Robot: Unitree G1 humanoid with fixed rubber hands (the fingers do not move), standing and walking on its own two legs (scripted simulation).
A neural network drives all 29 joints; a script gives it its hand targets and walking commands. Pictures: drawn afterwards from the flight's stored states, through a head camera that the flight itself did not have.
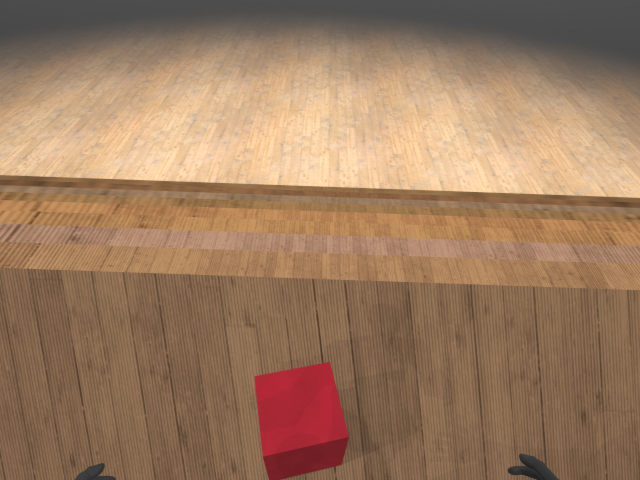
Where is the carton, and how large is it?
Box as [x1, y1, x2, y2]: [254, 362, 348, 479]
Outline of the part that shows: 329,362 254,376 262,452 269,479 279,479 341,464 348,436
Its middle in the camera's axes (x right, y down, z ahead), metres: -0.05 +0.50 +1.07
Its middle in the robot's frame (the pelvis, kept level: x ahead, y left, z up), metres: +0.43 +0.03 -0.65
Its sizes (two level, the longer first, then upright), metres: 0.210 0.200 0.250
